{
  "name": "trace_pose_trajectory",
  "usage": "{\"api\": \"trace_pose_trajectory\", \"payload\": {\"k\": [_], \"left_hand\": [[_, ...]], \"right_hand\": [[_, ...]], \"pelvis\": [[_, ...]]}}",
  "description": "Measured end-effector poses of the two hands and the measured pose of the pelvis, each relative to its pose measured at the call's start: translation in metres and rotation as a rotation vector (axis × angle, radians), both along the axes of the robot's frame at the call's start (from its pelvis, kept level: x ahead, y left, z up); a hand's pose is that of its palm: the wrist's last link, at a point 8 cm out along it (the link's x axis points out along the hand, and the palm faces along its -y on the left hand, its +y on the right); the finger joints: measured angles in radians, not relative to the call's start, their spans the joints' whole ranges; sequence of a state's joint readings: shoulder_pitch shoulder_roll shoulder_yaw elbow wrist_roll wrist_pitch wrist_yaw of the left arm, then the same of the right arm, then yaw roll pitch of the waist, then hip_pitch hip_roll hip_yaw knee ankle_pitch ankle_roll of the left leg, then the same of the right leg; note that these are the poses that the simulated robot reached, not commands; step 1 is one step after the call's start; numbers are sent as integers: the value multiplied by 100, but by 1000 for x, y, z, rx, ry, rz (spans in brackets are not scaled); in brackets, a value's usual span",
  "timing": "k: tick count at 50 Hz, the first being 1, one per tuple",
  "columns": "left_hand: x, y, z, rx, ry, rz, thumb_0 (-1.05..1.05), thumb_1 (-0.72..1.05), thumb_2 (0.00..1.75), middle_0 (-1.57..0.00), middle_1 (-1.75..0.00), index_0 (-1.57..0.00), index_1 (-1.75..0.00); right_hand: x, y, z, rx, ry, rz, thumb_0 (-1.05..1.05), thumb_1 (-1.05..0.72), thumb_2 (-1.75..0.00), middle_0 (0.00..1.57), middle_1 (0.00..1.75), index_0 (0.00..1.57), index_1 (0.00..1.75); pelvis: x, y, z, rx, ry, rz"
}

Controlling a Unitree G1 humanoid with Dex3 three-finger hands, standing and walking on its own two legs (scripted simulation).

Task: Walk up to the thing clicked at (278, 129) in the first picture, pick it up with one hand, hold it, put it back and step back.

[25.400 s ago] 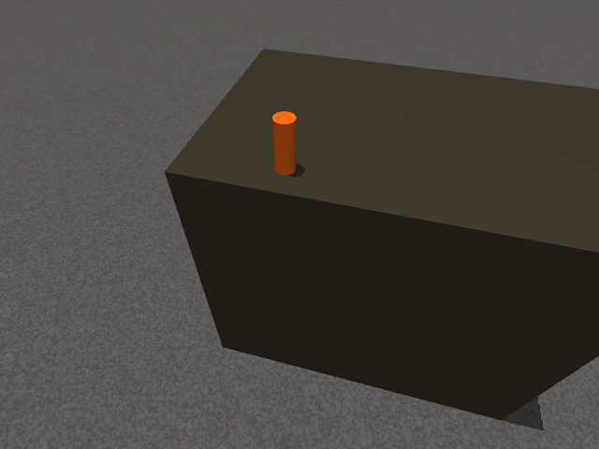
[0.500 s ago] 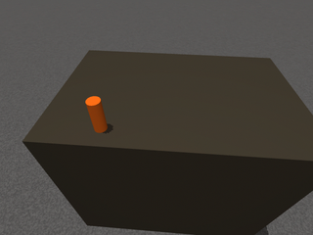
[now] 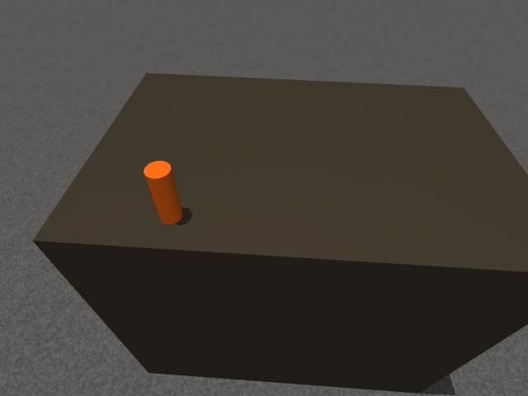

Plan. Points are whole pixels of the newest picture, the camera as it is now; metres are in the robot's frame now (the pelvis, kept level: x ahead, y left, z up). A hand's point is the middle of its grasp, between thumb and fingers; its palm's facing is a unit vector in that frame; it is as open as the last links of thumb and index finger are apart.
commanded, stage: home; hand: left
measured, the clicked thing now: (164, 194) +0.43 +0.18 +0.08
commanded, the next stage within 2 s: stand in 0.54 s
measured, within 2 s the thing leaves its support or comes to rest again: neither
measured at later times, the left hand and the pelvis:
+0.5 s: hand out of the picture +0.10 +0.26 -0.16, palm faces -0.05 -0.94 -0.34, open 17.6 cm; pelvis +0.02 +0.01 +0.00, yaw +0 degrees
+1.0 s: hand out of the picture +0.08 +0.26 -0.16, palm faces -0.05 -0.94 -0.35, open 11.6 cm; pelvis +0.02 +0.01 +0.00, yaw +0 degrees
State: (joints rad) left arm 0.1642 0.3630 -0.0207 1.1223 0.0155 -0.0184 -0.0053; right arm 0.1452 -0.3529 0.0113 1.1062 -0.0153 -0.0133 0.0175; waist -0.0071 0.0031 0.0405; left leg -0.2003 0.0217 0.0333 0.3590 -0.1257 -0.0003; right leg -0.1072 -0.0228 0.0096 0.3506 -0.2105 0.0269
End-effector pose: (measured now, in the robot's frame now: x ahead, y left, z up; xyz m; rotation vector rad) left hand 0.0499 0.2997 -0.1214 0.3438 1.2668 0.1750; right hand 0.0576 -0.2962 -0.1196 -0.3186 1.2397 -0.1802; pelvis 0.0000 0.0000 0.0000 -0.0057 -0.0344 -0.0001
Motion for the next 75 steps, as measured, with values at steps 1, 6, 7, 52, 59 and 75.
{"api": "trace_pose_trajectory", "payload": {"k": [1,6,7,52,59,75], "left_hand": [[3,0,0,0,-3,-1,0,-58,3,-5,-4,-5,-4],[15,1,1,1,-15,-5,0,-58,3,-5,-4,-5,-4],[17,1,2,1,-17,-6,0,-58,3,-5,-4,-5,-4],[22,4,1,-2,-7,12,0,36,76,-20,-28,-19,-28],[23,3,0,-6,-7,14,0,74,86,-21,-30,-20,-29],[34,3,1,-8,-25,12,1,90,90,-21,-30,-20,-30]], "right_hand": [[3,0,0,0,-3,1,1,-90,-90,20,30,20,30],[16,1,1,-4,-16,4,1,-90,-90,20,30,20,30],[18,2,2,-4,-17,4,1,-90,-90,20,30,20,30],[20,5,1,-6,8,-19,1,-91,-90,20,30,20,30],[23,5,2,-7,7,-14,1,-91,-90,20,30,20,30],[35,6,3,-9,-11,-7,1,-91,-90,20,30,20,30]], "pelvis": [[1,0,0,0,0,-1],[7,2,1,2,2,-2],[9,3,1,2,3,-2],[18,7,2,3,-1,6],[19,7,2,3,2,8],[24,6,2,3,3,8]]}}
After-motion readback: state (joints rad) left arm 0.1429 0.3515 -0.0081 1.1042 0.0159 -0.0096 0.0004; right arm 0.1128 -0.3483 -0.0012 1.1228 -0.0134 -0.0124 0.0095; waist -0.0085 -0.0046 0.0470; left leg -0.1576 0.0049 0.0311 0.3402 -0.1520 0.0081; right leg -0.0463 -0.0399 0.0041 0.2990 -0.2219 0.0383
